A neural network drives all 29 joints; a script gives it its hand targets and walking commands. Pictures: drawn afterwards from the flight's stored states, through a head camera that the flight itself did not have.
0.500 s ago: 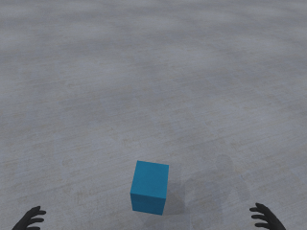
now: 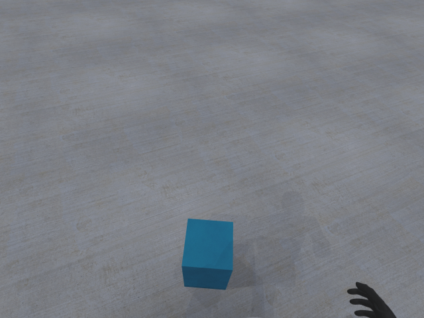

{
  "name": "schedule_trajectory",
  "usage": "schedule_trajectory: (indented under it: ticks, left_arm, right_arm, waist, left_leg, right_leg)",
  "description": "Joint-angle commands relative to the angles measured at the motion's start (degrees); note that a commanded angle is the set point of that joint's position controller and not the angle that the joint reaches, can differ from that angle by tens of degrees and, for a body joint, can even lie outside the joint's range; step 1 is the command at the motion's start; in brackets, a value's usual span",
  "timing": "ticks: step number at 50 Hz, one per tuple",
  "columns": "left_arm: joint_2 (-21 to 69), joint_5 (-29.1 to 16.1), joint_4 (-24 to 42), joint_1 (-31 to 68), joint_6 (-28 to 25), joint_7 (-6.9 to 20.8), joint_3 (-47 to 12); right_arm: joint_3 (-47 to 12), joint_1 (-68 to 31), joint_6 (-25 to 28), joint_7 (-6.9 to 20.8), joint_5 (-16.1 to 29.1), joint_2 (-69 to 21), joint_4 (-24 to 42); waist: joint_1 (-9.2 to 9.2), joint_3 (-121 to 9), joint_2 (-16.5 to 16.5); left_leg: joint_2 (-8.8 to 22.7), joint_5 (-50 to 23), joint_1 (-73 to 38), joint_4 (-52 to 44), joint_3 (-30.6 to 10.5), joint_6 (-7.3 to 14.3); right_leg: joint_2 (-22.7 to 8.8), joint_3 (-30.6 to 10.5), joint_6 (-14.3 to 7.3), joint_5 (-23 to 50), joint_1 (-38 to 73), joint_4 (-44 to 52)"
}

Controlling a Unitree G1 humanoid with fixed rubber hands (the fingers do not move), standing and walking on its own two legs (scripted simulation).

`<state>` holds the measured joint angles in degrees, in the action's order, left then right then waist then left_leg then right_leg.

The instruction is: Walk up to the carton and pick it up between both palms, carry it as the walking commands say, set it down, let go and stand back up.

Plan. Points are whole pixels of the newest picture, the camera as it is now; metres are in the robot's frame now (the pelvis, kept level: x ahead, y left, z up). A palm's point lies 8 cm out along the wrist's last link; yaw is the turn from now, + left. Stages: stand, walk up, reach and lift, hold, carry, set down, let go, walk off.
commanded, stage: walk up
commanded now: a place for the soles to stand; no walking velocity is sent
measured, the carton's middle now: (207, 255) +0.45 -0.01 -0.62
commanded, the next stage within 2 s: reach and lift in 1.66 s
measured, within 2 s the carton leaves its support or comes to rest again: neither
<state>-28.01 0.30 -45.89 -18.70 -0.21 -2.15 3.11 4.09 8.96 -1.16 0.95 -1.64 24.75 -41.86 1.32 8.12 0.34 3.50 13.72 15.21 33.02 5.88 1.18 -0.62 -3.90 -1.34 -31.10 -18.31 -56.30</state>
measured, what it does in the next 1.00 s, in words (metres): steps on the spot: right foot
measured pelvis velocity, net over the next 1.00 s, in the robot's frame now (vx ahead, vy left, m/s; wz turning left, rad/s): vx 0.02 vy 0.00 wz -0.13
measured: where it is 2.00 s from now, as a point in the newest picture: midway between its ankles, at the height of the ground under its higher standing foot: outside the picture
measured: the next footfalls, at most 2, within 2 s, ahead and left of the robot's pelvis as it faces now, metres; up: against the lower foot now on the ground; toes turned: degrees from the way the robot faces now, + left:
right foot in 0.12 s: +0.09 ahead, -0.14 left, +0.00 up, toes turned +5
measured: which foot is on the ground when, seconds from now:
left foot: down 0.00-1.00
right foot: up 0.00-0.10, down 0.12-1.00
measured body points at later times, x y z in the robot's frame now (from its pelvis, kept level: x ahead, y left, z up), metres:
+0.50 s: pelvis +0.04 +0.00 +0.01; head +0.05 -0.01 +0.46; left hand +0.22 +0.32 -0.07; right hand +0.12 -0.35 -0.09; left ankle +0.05 +0.12 -0.73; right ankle +0.05 -0.14 -0.73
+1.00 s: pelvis +0.02 +0.00 +0.00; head +0.04 -0.01 +0.45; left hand +0.17 +0.33 -0.09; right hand +0.09 -0.35 -0.10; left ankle +0.05 +0.12 -0.73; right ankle +0.05 -0.14 -0.73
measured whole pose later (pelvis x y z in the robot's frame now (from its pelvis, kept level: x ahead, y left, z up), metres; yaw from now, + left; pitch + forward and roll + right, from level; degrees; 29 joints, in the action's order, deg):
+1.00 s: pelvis +0.02 +0.00 +0.00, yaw -7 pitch -3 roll +2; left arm -27.1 -0.8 -55.8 -6.3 0.4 -0.9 1.4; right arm 4.0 4.7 -1.9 1.5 0.4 24.7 -54.7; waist -0.4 6.5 0.8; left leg 4.5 14.0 10.7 28.7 12.2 0.0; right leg 0.3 -6.8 0.9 -12.9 -15.9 -32.0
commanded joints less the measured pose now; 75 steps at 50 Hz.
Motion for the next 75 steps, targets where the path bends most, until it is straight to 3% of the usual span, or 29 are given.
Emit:
schedule_trajectory:
  ticks: [1,3,4,5,6,7,8,9,11,13,16,30,34,40,44,49,51,53,54,55,56,58,60,63,67,75]
  left_arm:
    - [-6.99,-0.09,2.65,-3.39,-0.34,0.48,1.28]
    - [-6.63,-0.24,1.96,-3.03,-0.06,0.71,1.22]
    - [-6.94,-0.32,1.73,-2.39,-0.1,0.74,1.39]
    - [-7.96,-0.25,1.87,-0.48,-0.2,0.76,1.45]
    - [-9.71,-0.16,2.2,1.72,-0.32,0.74,1.54]
    - [-12.75,-0.57,4.11,7.03,-0.8,0.88,1.77]
    - [-13.11,-0.83,3.87,8.49,-1.02,1.3,1.58]
    - [-11.47,-1.01,2.97,9.17,-1.29,1.54,0.96]
    - [-9.62,-1.43,1.04,9.76,-1.48,1.58,0.08]
    - [-8.71,-1.75,-0.59,9.73,-1.49,1.52,-0.35]
    - [-8.59,-1.79,-2.57,11.01,-1.26,1.28,-0.63]
    - [-8.85,-1.13,-9.74,15.9,-0.63,0.93,-0.46]
    - [-9.77,-1.29,-9.96,15.5,-0.68,0.76,-0.18]
    - [-9.93,-1.04,-8.95,15.05,-0.41,0.58,0.0]
    - [-9.44,-1.09,-8.14,14.63,-0.2,0.74,0.04]
    - [-8.4,-1.07,-7.62,11.67,0.33,1.07,0.26]
    - [-9.07,-0.89,-7.31,10.88,0.31,1.16,0.58]
    - [-11.59,-0.69,-6.42,12.9,-0.04,1.26,1.02]
    - [-12.51,-0.65,-5.96,13.87,-0.25,1.16,1.11]
    - [-12.58,-0.63,-5.65,14.65,-0.45,0.95,1.07]
    - [-12.22,-0.74,-5.56,15.33,-0.55,0.73,0.98]
    - [-9.95,-1.09,-5.41,16.3,-0.65,0.58,0.19]
    - [-7.51,-1.52,-5.45,15.75,-0.76,0.88,-0.59]
    - [-7.32,-1.64,-6.69,14.57,-0.75,1.12,-0.6]
    - [-7.32,-1.4,-7.68,15.05,-0.72,1.13,-0.47]
    - [-7.6,-1.04,-8.39,16.55,-0.93,0.86,-0.45]
  right_arm:
    - [1.66,-3.51,0.59,-0.72,0.5,10.69,4.61]
    - [0.66,-4.04,0.73,-0.37,0.96,10.6,4.28]
    - [0.01,-4.45,0.87,-0.16,1.47,10.43,4.03]
    - [-0.71,-4.18,1.09,0.16,1.87,9.72,3.54]
    - [-1.6,-4.04,1.39,0.46,2.23,7.84,3.37]
    - [-1.74,-1.36,1.1,0.62,2.9,6.84,2.24]
    - [-0.76,-0.86,0.4,0.35,3.47,9.19,0.55]
    - [-0.53,-1.15,0.36,0.26,3.38,10.35,0.07]
    - [-0.12,-2.59,1.27,0.12,2.95,11.31,-1.66]
    - [-0.12,-3.02,2.33,0.14,2.46,10.95,-3.97]
    - [-0.4,-3.92,2.49,0.41,2.68,10.09,-6.13]
    - [0.87,-6.0,1.35,0.24,2.57,10.62,-11.66]
    - [1.62,-5.62,0.66,0.07,2.62,11.17,-11.92]
    - [2.0,-4.68,-0.04,0.06,2.28,10.68,-11.48]
    - [2.31,-4.91,-0.07,0.14,2.15,11.27,-10.94]
    - [2.12,-8.13,-0.05,0.34,1.95,11.66,-9.07]
    - [1.96,-8.98,-0.31,0.47,1.87,11.32,-8.37]
    - [2.04,-7.13,-0.99,0.67,2.15,10.44,-8.57]
    - [1.95,-5.22,-1.27,0.78,2.45,9.79,-8.91]
    - [1.8,-3.53,-1.32,0.79,2.63,9.47,-9.22]
    - [1.69,-2.22,-1.09,0.67,2.73,9.39,-9.73]
    - [1.63,-0.84,-0.1,0.2,2.47,9.87,-10.71]
    - [1.75,-3.14,0.77,0.11,2.18,11.28,-10.9]
    - [1.47,-5.25,1.54,0.43,2.47,10.4,-10.91]
    - [1.16,-5.21,1.78,0.53,2.5,9.85,-11.31]
    - [1.5,-3.7,1.49,0.37,2.54,9.67,-11.61]
  waist:
    - [-1.06,-5.66,-9.26]
    - [-0.61,-6.44,-9.11]
    - [0.1,-6.65,-8.02]
    - [0.33,-6.6,-6.18]
    - [0.06,-6.74,-1.75]
    - [-2.36,-5.55,2.08]
    - [-2.1,-4.7,2.41]
    - [-2.38,-4.45,3.06]
    - [-1.41,-4.99,2.92]
    - [-0.56,-7.77,2.12]
    - [-0.55,-9.44,0.51]
    - [-1.59,-8.85,-0.55]
    - [-1.8,-8.63,-0.13]
    - [-2.16,-9.0,1.11]
    - [-2.01,-8.38,-0.17]
    - [-0.94,-7.51,-5.05]
    - [-0.74,-6.11,-4.23]
    - [-1.93,-4.63,3.14]
    - [-2.66,-5.61,5.84]
    - [-3.18,-6.28,6.61]
    - [-3.48,-7.0,7.13]
    - [-3.71,-8.6,6.35]
    - [-2.12,-7.77,2.49]
    - [-0.87,-7.5,-0.66]
    - [-0.98,-7.21,-2.28]
    - [-2.18,-8.55,-0.37]
  left_leg:
    - [12.72,-5.03,-1.59,-14.02,-10.23,10.03]
    - [13.54,-6.37,1.08,-11.92,-9.33,8.7]
    - [13.44,-4.16,3.62,-10.48,-8.46,7.09]
    - [12.35,0.19,5.19,-9.88,-7.68,4.37]
    - [10.09,4.56,5.95,-8.04,-6.09,1.49]
    - [4.07,11.51,0.22,-7.18,-4.02,-0.98]
    - [2.27,10.89,-9.08,-6.69,-4.62,-0.63]
    - [3.99,7.83,-11.34,-9.22,-5.98,0.04]
    - [6.96,1.29,-8.83,-11.9,-5.85,0.45]
    - [7.71,-5.31,-7.92,-12.11,-4.59,0.81]
    - [7.21,-8.05,-9.56,-12.41,-3.19,0.72]
    - [7.03,-4.08,-12.53,-14.11,-1.84,0.92]
    - [6.46,-4.91,-13.04,-11.82,-1.77,1.4]
    - [6.01,-1.5,-12.79,-10.21,-2.53,1.97]
    - [7.59,0.96,-10.62,-12.2,-3.35,3.21]
    - [12.57,4.67,-3.51,-15.72,-4.4,6.65]
    - [11.73,6.59,-1.93,-13.34,-3.45,5.8]
    - [4.98,9.6,-6.12,-5.9,-1.23,2.16]
    - [2.11,9.2,-9.25,-2.51,-2.07,0.93]
    - [0.86,8.58,-9.61,-2.55,-4.07,0.43]
    - [0.88,7.15,-9.53,-4.06,-5.29,0.41]
    - [3.1,2.53,-11.89,-9.47,-7.33,1.16]
    - [6.55,4.01,-10.7,-14.2,-9.19,2.14]
    - [7.73,6.26,-6.45,-17.57,-8.48,2.65]
    - [7.62,5.45,-5.77,-17.81,-7.18,2.09]
    - [6.42,-0.51,-9.39,-14.32,-5.63,1.48]
  right_leg:
    - [-2.18,0.46,-0.06,2.71,0.44,9.37]
    - [-1.66,2.78,-0.3,8.64,6.1,17.5]
    - [-1.38,2.86,-0.57,14.92,10.52,23.67]
    - [-1.69,0.47,-0.5,20.42,13.15,29.2]
    - [-5.43,-6.17,-0.69,20.08,13.34,33.34]
    - [-11.2,-14.7,-2.7,13.89,3.3,37.49]
    - [-11.39,-15.1,-4.31,8.21,-5.44,37.88]
    - [-9.18,-12.26,-2.65,9.71,-6.19,37.36]
    - [-5.8,-7.27,-0.21,21.34,0.37,34.7]
    - [-5.23,-5.4,0.12,31.23,6.6,32.34]
    - [-5.52,-5.18,-0.47,34.45,7.89,32.2]
    - [-4.78,-6.25,-0.86,31.78,4.96,35.0]
    - [-4.99,-7.09,-1.11,34.25,3.07,34.25]
    - [-5.11,-8.79,-1.83,29.38,0.15,34.24]
    - [-3.3,-6.92,-0.99,26.51,0.25,31.57]
    - [-0.32,-2.4,-0.16,19.61,4.39,22.18]
    - [-1.34,-4.22,-0.7,19.05,3.96,23.84]
    - [-5.35,-13.27,-2.22,20.06,-2.45,34.14]
    - [-7.68,-18.89,-3.84,17.5,-5.13,38.18]
    - [-8.97,-21.87,-5.0,16.87,-4.89,39.98]
    - [-9.21,-21.39,-5.29,18.03,-3.38,40.14]
    - [-7.63,-17.33,-2.97,18.66,-2.25,39.25]
    - [-4.4,-12.1,-0.01,16.39,-1.45,37.57]
    - [-2.46,-8.01,0.78,20.1,3.96,34.59]
    - [-2.67,-7.67,0.47,22.59,5.14,34.24]
    - [-3.86,-9.98,-0.11,25.83,3.11,35.44]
